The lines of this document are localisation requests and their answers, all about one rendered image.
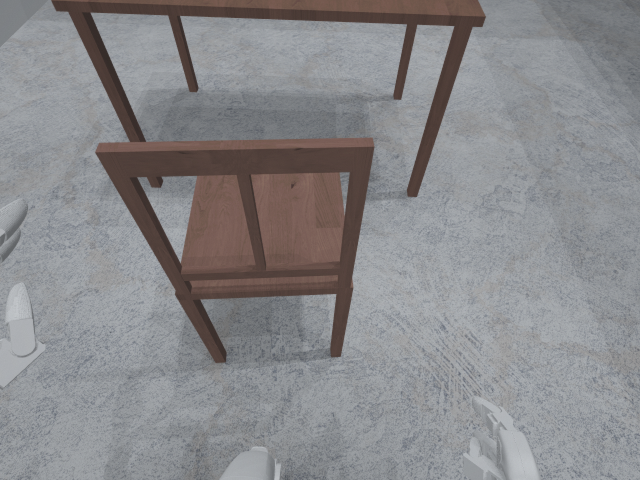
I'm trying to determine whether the chair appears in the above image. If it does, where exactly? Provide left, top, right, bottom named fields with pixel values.
left=95, top=138, right=375, bottom=363

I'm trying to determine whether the robot left thigh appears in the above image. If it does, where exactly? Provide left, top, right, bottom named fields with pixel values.
left=219, top=451, right=281, bottom=480

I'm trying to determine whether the right robot hand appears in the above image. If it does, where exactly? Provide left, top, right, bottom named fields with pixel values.
left=463, top=396, right=541, bottom=480

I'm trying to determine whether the table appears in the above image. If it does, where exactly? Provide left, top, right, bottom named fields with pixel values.
left=51, top=0, right=486, bottom=197

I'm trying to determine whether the left robot hand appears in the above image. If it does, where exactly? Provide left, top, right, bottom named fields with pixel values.
left=0, top=198, right=46, bottom=390

